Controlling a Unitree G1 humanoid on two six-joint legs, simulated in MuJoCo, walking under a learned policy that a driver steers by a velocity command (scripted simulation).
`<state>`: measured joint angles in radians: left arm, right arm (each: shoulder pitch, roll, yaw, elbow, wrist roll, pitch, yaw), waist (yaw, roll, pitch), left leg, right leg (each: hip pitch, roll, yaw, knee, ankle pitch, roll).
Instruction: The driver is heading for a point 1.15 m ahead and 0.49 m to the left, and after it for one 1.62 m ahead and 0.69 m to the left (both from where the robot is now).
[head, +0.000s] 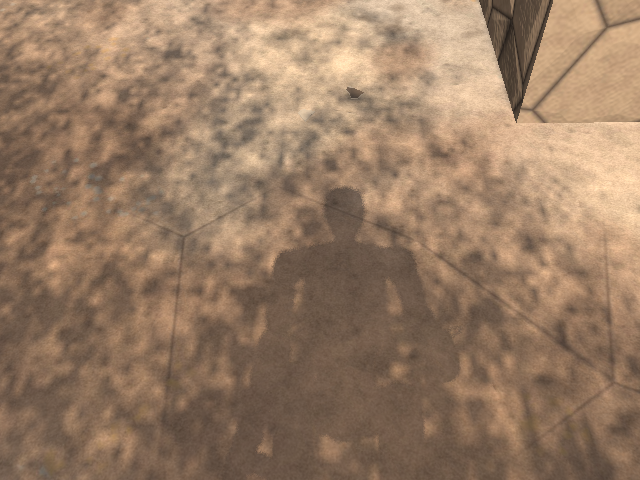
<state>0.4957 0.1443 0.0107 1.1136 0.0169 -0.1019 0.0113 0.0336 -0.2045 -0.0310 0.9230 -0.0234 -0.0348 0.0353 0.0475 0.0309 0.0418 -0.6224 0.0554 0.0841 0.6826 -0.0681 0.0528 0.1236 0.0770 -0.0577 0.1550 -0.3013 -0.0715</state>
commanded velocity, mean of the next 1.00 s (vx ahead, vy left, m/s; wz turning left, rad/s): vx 0.34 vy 0.00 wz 0.40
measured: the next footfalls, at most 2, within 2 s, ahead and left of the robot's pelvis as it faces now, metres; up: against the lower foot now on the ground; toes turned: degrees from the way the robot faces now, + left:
left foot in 0.10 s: +0.25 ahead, +0.08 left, +0.00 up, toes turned +4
right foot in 0.62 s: +0.45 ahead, -0.06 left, +0.00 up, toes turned +16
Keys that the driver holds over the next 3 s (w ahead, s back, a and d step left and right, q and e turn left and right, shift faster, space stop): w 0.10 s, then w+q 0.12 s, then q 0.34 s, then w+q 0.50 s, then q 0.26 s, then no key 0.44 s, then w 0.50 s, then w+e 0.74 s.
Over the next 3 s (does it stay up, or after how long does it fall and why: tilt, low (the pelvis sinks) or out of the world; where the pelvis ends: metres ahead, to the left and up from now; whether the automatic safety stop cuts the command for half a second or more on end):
stays up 0.96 0.54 -0.01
